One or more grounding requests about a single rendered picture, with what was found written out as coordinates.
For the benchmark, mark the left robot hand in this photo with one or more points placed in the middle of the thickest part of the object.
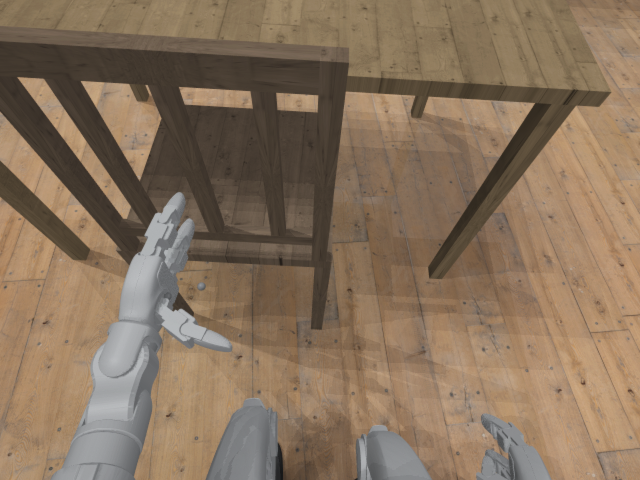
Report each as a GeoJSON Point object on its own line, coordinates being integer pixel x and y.
{"type": "Point", "coordinates": [152, 273]}

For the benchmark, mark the right robot hand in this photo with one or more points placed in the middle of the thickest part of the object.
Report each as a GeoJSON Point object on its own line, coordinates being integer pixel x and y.
{"type": "Point", "coordinates": [524, 462]}

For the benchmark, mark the robot right shin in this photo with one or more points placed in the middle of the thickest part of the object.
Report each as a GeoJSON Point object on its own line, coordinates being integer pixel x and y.
{"type": "Point", "coordinates": [378, 428]}

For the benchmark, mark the chair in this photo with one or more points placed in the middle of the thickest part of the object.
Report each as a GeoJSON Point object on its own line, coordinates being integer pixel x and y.
{"type": "Point", "coordinates": [258, 183]}

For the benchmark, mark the robot right thigh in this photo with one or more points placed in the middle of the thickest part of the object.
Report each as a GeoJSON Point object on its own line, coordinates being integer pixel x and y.
{"type": "Point", "coordinates": [384, 455]}

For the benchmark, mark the table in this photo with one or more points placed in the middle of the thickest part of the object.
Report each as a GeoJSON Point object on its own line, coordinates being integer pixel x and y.
{"type": "Point", "coordinates": [529, 51]}

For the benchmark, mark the robot left forearm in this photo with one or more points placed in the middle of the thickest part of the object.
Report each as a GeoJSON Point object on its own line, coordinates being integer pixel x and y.
{"type": "Point", "coordinates": [112, 430]}

